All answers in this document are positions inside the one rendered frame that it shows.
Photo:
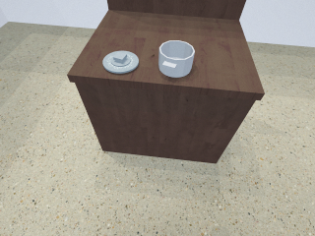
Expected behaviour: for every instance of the table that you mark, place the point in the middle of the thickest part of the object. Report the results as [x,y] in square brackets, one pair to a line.
[145,112]

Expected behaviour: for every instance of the lid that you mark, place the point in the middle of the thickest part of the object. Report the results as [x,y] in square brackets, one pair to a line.
[117,67]

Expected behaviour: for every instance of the pot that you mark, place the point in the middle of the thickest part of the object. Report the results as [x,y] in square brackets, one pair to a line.
[175,58]

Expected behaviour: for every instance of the knob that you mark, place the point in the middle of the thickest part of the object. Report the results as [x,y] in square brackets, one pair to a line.
[120,57]

